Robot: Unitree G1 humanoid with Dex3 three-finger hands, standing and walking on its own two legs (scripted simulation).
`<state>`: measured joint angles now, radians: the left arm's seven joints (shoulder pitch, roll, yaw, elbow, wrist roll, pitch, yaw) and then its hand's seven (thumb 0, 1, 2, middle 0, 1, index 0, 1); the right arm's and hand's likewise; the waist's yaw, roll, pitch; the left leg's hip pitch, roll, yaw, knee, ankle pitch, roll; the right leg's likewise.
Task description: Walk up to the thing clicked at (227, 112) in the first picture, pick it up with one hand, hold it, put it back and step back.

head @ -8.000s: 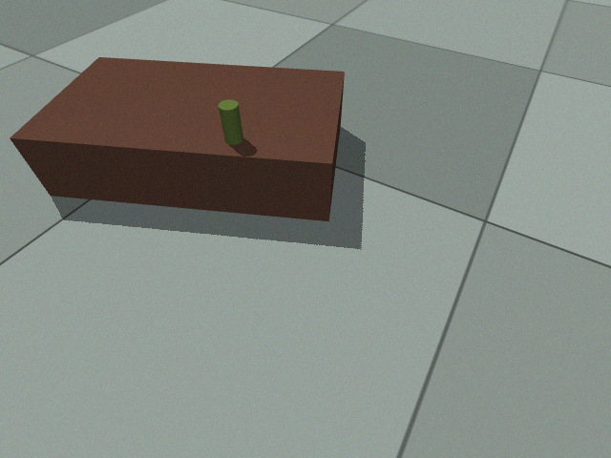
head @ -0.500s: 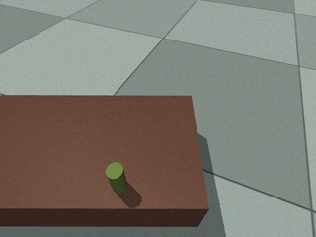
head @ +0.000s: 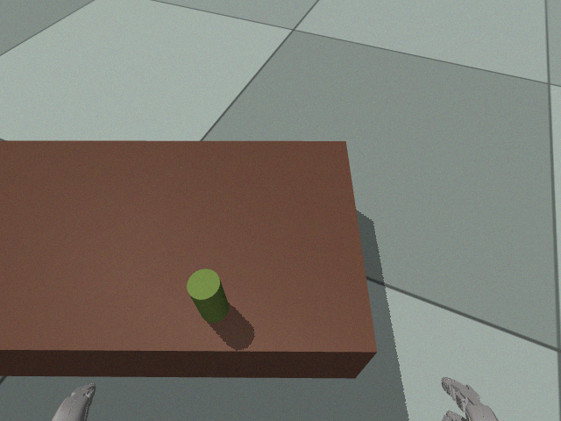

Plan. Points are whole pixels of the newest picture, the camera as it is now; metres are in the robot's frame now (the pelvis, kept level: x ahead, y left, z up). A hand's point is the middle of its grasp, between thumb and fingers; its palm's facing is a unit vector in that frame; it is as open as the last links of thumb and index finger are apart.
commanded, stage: go down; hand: left
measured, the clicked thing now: (209, 297) +0.44 +0.19 -0.36
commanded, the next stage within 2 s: none
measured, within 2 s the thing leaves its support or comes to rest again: neither
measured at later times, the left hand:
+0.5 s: hand (110, 419) +0.16 +0.27 -0.13, palm faces +0.01 -0.95 -0.32, open 17.1 cm
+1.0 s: hand out of the picture +0.13 +0.27 -0.13, palm faces +0.04 -0.94 -0.34, open 17.3 cm
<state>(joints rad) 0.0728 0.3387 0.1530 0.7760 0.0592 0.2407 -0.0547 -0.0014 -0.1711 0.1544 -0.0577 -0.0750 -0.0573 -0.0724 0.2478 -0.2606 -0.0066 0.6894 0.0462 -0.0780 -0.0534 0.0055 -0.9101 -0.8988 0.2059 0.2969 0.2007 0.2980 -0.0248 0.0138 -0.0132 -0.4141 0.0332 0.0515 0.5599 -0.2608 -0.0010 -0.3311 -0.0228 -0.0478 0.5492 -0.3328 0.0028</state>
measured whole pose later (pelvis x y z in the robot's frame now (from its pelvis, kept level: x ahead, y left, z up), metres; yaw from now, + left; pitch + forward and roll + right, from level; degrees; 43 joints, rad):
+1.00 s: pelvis -0.01 +0.00 -0.05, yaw +1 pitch +12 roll -2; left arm 0.36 0.38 0.19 0.19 0.02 0.48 -0.13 -0.01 -0.52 0.08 -0.08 -0.07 -0.07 -0.08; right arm 0.26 -0.25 0.01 0.57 0.03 -0.18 -0.15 0.01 -0.86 -0.89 0.21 0.30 0.20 0.30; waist -0.03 0.04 -0.14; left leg -0.74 0.05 -0.01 0.97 -0.44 0.00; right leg -0.61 -0.01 -0.09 0.91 -0.51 0.00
